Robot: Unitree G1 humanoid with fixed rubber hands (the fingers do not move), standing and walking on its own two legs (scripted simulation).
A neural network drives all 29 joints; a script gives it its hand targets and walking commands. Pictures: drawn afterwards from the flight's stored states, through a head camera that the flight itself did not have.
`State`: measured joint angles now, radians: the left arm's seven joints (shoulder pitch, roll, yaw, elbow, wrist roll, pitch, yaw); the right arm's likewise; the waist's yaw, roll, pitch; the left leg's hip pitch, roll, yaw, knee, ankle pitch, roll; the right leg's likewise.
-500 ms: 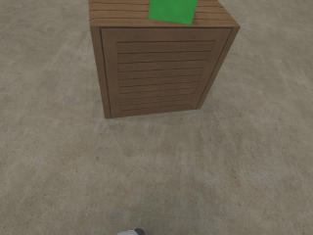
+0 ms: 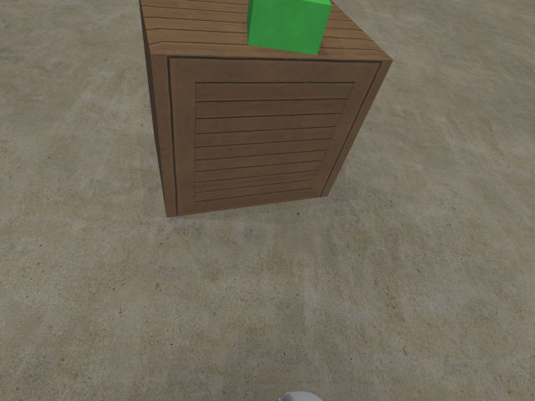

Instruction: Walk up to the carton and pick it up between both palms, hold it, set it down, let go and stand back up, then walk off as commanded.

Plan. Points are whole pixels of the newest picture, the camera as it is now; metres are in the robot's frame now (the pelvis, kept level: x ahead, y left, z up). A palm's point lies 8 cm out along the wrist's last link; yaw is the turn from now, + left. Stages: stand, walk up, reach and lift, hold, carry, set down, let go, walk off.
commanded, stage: walk off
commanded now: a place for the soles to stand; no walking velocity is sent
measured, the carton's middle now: (285, 14) +1.22 -0.04 +0.08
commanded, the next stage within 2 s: stand in 1.82 s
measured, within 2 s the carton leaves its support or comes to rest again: neither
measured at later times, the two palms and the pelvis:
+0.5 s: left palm out of the picture +0.12 +0.20 -0.11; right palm out of the picture +0.12 -0.46 -0.09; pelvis +0.08 -0.13 -0.01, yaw +3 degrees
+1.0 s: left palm (158, 372) +0.19 +0.15 -0.08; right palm (527, 372) +0.22 -0.49 -0.08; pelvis +0.15 -0.17 +0.02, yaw +1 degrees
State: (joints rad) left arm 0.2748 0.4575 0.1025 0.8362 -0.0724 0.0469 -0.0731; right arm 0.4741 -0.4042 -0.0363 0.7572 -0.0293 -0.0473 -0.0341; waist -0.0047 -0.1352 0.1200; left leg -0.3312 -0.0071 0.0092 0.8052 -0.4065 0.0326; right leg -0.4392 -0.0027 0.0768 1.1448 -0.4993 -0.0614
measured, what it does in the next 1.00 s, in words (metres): steps to the right: right foot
